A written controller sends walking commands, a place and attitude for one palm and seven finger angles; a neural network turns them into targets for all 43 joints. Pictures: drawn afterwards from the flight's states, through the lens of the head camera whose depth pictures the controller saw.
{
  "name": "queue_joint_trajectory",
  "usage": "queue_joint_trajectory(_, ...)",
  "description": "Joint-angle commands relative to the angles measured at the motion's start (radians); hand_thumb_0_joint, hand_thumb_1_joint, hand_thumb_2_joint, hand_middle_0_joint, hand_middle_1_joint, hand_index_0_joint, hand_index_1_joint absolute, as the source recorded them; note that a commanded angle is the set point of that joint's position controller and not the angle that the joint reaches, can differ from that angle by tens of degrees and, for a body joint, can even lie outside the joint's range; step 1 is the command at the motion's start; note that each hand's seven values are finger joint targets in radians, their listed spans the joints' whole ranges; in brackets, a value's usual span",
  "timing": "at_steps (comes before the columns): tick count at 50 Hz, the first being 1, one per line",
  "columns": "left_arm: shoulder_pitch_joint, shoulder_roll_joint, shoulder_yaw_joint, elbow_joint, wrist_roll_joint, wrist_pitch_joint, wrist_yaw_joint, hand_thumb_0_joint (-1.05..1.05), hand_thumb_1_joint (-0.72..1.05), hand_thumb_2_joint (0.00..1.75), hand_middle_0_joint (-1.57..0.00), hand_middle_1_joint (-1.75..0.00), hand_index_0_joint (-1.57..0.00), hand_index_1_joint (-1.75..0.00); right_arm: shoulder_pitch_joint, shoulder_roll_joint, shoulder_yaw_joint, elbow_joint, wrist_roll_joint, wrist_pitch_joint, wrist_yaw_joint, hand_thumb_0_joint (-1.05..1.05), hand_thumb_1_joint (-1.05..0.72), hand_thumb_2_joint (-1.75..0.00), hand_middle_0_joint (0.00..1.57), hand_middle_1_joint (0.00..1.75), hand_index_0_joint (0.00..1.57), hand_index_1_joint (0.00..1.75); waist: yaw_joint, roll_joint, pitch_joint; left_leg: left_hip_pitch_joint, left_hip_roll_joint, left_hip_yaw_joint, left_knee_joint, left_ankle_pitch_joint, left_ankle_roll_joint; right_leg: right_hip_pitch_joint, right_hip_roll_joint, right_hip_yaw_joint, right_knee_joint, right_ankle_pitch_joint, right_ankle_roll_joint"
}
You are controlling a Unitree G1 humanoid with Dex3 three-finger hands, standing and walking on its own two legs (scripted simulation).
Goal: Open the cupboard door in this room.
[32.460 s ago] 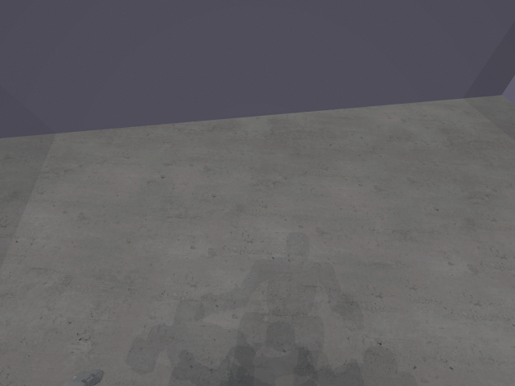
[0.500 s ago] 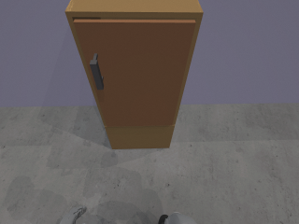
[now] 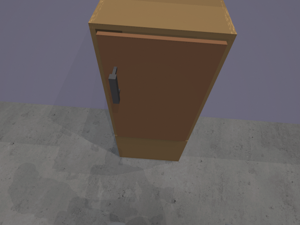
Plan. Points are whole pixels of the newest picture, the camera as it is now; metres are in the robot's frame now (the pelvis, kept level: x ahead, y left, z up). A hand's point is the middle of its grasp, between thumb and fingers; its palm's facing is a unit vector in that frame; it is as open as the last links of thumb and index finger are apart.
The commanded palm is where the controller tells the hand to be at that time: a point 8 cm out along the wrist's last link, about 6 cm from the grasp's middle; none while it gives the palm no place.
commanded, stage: come to a stop and stand still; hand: left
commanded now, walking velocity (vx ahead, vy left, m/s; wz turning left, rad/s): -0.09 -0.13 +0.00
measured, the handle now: (115, 85) +0.53 +0.17 +0.01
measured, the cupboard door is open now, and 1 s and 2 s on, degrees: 0 0 0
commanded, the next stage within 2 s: look again from close up in 0.76 s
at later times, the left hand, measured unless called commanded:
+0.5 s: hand out of the picture +0.01 +0.14 -0.15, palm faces -0.02 -0.97 -0.24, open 7.4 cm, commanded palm none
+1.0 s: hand out of the picture -0.05 +0.18 -0.18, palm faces +0.05 -0.98 -0.22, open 7.4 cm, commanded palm none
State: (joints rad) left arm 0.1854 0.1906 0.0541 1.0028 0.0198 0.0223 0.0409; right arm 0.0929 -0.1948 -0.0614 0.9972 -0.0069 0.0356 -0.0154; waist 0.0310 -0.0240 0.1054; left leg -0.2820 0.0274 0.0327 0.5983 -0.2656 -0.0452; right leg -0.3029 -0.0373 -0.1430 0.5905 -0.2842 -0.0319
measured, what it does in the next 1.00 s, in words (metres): steps on the spot: right foot, then left foot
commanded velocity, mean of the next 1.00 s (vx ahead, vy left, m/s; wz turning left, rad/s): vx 0.04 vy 0.04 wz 0.00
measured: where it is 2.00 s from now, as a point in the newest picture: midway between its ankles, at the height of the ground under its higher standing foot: outside the picture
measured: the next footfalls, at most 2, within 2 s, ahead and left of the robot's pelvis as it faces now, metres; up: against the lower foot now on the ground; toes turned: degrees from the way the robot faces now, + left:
right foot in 0.44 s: -0.05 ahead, -0.16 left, +0.00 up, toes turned -5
left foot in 0.90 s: +0.00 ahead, +0.12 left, +0.00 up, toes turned +2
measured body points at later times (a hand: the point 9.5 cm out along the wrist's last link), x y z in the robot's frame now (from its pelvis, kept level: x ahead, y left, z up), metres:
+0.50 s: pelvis -0.04 -0.04 +0.01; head -0.04 -0.06 +0.46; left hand +0.01 +0.19 -0.13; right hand -0.05 -0.28 -0.16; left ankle +0.00 +0.11 -0.72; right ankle -0.09 -0.15 -0.73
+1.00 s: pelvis -0.03 +0.00 +0.00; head -0.01 +0.01 +0.45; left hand -0.06 +0.23 -0.16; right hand +0.04 -0.24 -0.14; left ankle -0.04 +0.11 -0.73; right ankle -0.08 -0.15 -0.72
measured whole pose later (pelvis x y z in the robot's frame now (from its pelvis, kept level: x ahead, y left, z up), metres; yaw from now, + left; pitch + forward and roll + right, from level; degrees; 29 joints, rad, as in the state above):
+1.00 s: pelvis -0.03 +0.00 +0.00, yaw -1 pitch -1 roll +0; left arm 0.34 0.16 0.01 1.08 0.02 -0.01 0.06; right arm 0.19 -0.20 -0.02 0.98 -0.02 0.00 -0.01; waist 0.03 -0.01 0.04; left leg -0.25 0.03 0.07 0.61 -0.35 0.01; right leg -0.18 -0.09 -0.05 0.59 -0.37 0.04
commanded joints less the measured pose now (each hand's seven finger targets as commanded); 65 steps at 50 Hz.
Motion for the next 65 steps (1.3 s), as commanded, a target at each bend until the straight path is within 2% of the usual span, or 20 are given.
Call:
queue_joint_trajectory(1, 0.078, 0.082, 0.012, -0.053, -0.012, 0.004, 0.008, 0.0, 0.9, 0.9, -0.2, -0.3, -0.2, -0.3, 0.162, -0.195, -0.031, -0.024, -0.013, -0.016, -0.017, 0.0, -0.9, -0.9, 0.2, 0.3, 0.2, 0.3, -0.054, 0.291, -0.184, 0.185, 0.408, -0.297, -0.238, 0.967, 0.217, -0.085, 0.024, 0.12, 0.342, -0.357, 0.041)
queue_joint_trajectory(3, 0.053, 0.094, 0.023, -0.048, -0.004, 0.026, 0.007, 0.0, 0.9, 0.9, -0.2, -0.3, -0.2, -0.3, 0.11, -0.164, -0.019, -0.036, -0.019, -0.021, -0.038, 0.0, -0.9, -0.9, 0.2, 0.3, 0.2, 0.3, -0.036, 0.235, -0.126, 0.09, 0.363, -0.237, -0.244, 0.874, 0.242, -0.121, 0.023, 0.224, 0.499, -0.313, 0.048)
queue_joint_trajectory(9, 0.096, 0.099, 0.023, -0.006, -0.004, 0.019, -0.015, 0.0, 0.9, 0.9, -0.2, -0.3, -0.2, -0.3, 0.109, -0.127, -0.011, -0.041, -0.011, -0.037, -0.038, 0.0, -0.9, -0.9, 0.2, 0.3, 0.2, 0.3, -0.03, 0.157, -0.171, 0.23, 0.249, -0.128, -0.253, 0.615, 0.188, -0.181, 0.021, 0.192, 0.534, -0.136, 0.088)
queue_joint_trajectory(16, 0.013, 0.049, -0.004, -0.006, -0.008, 0.008, -0.031, 0.0, 0.9, 0.9, -0.2, -0.3, -0.2, -0.3, 0.186, -0.146, -0.03, 0.015, -0.022, -0.035, -0.027, 0.0, -0.9, -0.9, 0.2, 0.3, 0.2, 0.3, -0.083, 0.229, -0.151, 0.254, 0.26, -0.173, -0.292, 0.374, 0.189, -0.071, -0.012, 0.118, 0.153, -0.224, 0.084)
queue_joint_trajectory(20, 0.144, 0.052, -0.012, 0.07, -0.012, -0.021, -0.026, 0.0, 0.9, 0.9, -0.2, -0.3, -0.2, -0.3, 0.151, -0.123, -0.023, 0.035, -0.009, -0.035, -0.014, 0.0, -0.9, -0.9, 0.2, 0.3, 0.2, 0.3, -0.014, 0.184, -0.162, 0.099, 0.16, -0.115, -0.236, 0.112, 0.106, 0.204, -0.002, 0.071, -0.245, 0.049, 0.067)
queue_joint_trajectory(22, 0.141, 0.161, -0.007, 0.079, -0.002, -0.039, -0.014, 0.0, 0.9, 0.9, -0.2, -0.3, -0.2, -0.3, 0.141, -0.01, 0.007, 0.02, 0.008, -0.03, -0.004, 0.0, -0.9, -0.9, 0.2, 0.3, 0.2, 0.3, -0.016, -0.118, -0.09, -0.076, 0.029, -0.005, -0.108, -0.129, 0.009, 0.219, -0.234, 0.332, -0.408, -0.041, -0.01)
queue_joint_trajectory(23, 0.101, 0.193, -0.004, 0.053, -0.004, -0.035, -0.016, 0.0, 0.9, 0.9, -0.2, -0.3, -0.2, -0.3, 0.106, -0.025, 0.008, 0.005, -0.003, -0.023, 0.004, 0.0, -0.9, -0.9, 0.2, 0.3, 0.2, 0.3, -0.005, -0.142, -0.011, -0.068, 0.031, 0.005, -0.074, -0.182, 0.004, 0.079, -0.308, 0.39, -0.467, -0.179, -0.06)
queue_joint_trajectory(26, 0.081, 0.153, -0.002, 0.049, -0.003, -0.044, -0.01, 0.0, 0.9, 0.9, -0.2, -0.3, -0.2, -0.3, 0.123, -0.061, 0.0, 0.034, -0.018, -0.012, 0.007, 0.0, -0.9, -0.9, 0.2, 0.3, 0.2, 0.3, 0.0, -0.192, 0.102, -0.113, 0.037, -0.033, 0.05, -0.115, 0.014, 0.025, -0.284, 0.411, -0.466, -0.122, -0.095)
queue_joint_trajectory(30, 0.116, 0.137, 0.007, 0.042, -0.003, -0.048, -0.006, 0.0, 0.9, 0.9, -0.2, -0.3, -0.2, -0.3, 0.198, -0.059, -0.003, 0.061, -0.013, -0.013, 0.013, 0.0, -0.9, -0.9, 0.2, 0.3, 0.2, 0.3, -0.001, -0.143, 0.045, -0.171, 0.021, -0.016, 0.182, -0.093, 0.005, 0.164, -0.275, 0.294, -0.363, 0.216, -0.097)
queue_joint_trajectory(38, 0.175, 0.146, 0.021, 0.048, 0.008, -0.042, 0.006, 0.0, 0.9, 0.9, -0.2, -0.3, -0.2, -0.3, 0.131, -0.053, 0.001, 0.013, -0.001, -0.01, 0.011, 0.0, -0.9, -0.9, 0.2, 0.3, 0.2, 0.3, 0.027, -0.171, -0.053, -0.141, 0.01, -0.001, 0.128, -0.139, -0.008, 0.251, -0.288, 0.274, -0.257, 0.525, -0.124)
queue_joint_trajectory(42, 0.126, 0.138, 0.017, 0.058, 0.003, -0.035, 0.004, 0.0, 0.9, 0.9, -0.2, -0.3, -0.2, -0.3, 0.193, -0.033, 0.007, 0.04, 0.001, -0.029, 0.005, 0.0, -0.9, -0.9, 0.2, 0.3, 0.2, 0.3, -0.022, -0.179, -0.08, 0.108, -0.024, 0.05, -0.156, 0.075, -0.002, 0.132, -0.211, 0.21, -0.175, 0.435, -0.054)
queue_joint_trajectory(43, 0.22, 0.112, -0.007, 0.063, 0.006, -0.069, 0.042, 0.0, 0.9, 0.9, -0.2, -0.3, -0.2, -0.3, 0.151, -0.077, 0.023, -0.035, -0.009, -0.057, 0.008, 0.0, -0.9, -0.9, 0.2, 0.3, 0.2, 0.3, -0.019, -0.044, -0.136, 0.085, 0.017, 0.036, -0.045, 0.112, 0.02, 0.193, -0.157, 0.261, -0.082, 0.826, -0.015)
queue_joint_trajectory(44, 0.176, 0.161, -0.001, 0.012, 0.002, -0.076, 0.035, 0.0, 0.9, 0.9, -0.2, -0.3, -0.2, -0.3, 0.216, -0.069, 0.021, -0.047, -0.007, -0.054, 0.008, 0.0, -0.9, -0.9, 0.2, 0.3, 0.2, 0.3, -0.06, -0.03, -0.225, 0.049, 0.02, 0.023, -0.071, 0.059, 0.056, 0.272, -0.165, 0.204, -0.02, 0.755, -0.015)
queue_joint_trajectory(45, 0.179, 0.136, 0.002, 0.012, -0.004, -0.071, 0.028, 0.0, 0.9, 0.9, -0.2, -0.3, -0.2, -0.3, 0.193, -0.085, 0.021, -0.049, -0.007, -0.048, 0.004, 0.0, -0.9, -0.9, 0.2, 0.3, 0.2, 0.3, -0.036, 0.015, -0.231, 0.078, 0.039, 0.027, -0.073, 0.115, 0.067, 0.221, -0.152, 0.194, -0.02, 0.617, -0.014)
queue_joint_trajectory(48, 0.19, 0.094, -0.015, 0.009, 0.002, -0.06, 0.022, 0.0, 0.9, 0.9, -0.2, -0.3, -0.2, -0.3, 0.217, -0.117, 0.023, -0.047, -0.012, -0.054, -0.002, 0.0, -0.9, -0.9, 0.2, 0.3, 0.2, 0.3, -0.046, 0.186, -0.177, 0.146, 0.112, -0.043, -0.034, 0.622, 0.089, 0.104, -0.072, 0.101, 0.023, 0.349, 0.0)
queue_joint_trajectory(50, 0.187, 0.083, -0.026, 0.008, -0.003, -0.039, 0.021, 0.0, 0.9, 0.9, -0.2, -0.3, -0.2, -0.3, 0.22, -0.151, 0.023, -0.046, -0.006, -0.055, -0.009, 0.0, -0.9, -0.9, 0.2, 0.3, 0.2, 0.3, -0.039, 0.293, -0.129, 0.19, 0.172, -0.111, -0.099, 0.893, 0.139, 0.03, -0.009, 0.074, 0.073, -0.104, 0.025)
queue_joint_trajectory(53, 0.192, 0.058, -0.04, 0.008, -0.002, -0.027, 0.012, 0.0, 0.9, 0.9, -0.2, -0.3, -0.2, -0.3, 0.143, -0.13, 0.033, -0.078, -0.009, -0.051, -0.016, 0.0, -0.9, -0.9, 0.2, 0.3, 0.2, 0.3, -0.005, 0.141, -0.013, 0.047, 0.141, -0.087, -0.141, 0.525, 0.141, 0.049, -0.018, 0.092, -0.038, -0.055, 0.024)
queue_joint_trajectory(56, 0.179, 0.092, -0.046, 0.001, 0.0, -0.03, 0.002, 0.0, 0.9, 0.9, -0.2, -0.3, -0.2, -0.3, 0.128, -0.098, 0.043, -0.091, -0.004, -0.049, -0.007, 0.0, -0.9, -0.9, 0.2, 0.3, 0.2, 0.3, -0.021, 0.083, -0.037, 0.022, 0.076, -0.069, -0.191, 0.128, 0.097, 0.063, -0.061, 0.164, -0.127, 0.067, 0.004)
queue_joint_trajectory(59, 0.143, 0.094, -0.044, -0.016, 0.003, -0.023, 0.0, 0.0, 0.9, 0.9, -0.2, -0.3, -0.2, -0.3, 0.147, -0.118, 0.036, -0.078, -0.007, -0.052, -0.004, 0.0, -0.9, -0.9, 0.2, 0.3, 0.2, 0.3, -0.026, -0.008, -0.013, 0.007, 0.084, -0.084, -0.227, 0.089, 0.101, 0.061, -0.045, 0.141, -0.105, 0.059, 0.024)
queue_joint_trajectory(65, 0.146, 0.091, -0.041, -0.028, 0.004, -0.017, -0.002, 0.0, 0.9, 0.9, -0.2, -0.3, -0.2, -0.3, 0.168, -0.115, 0.037, -0.068, -0.012, -0.063, -0.006, 0.0, -0.9, -0.9, 0.2, 0.3, 0.2, 0.3, -0.018, 0.07, -0.048, 0.028, 0.1, -0.11, -0.293, 0.087, 0.104, 0.07, -0.04, 0.128, -0.095, 0.04, 0.03)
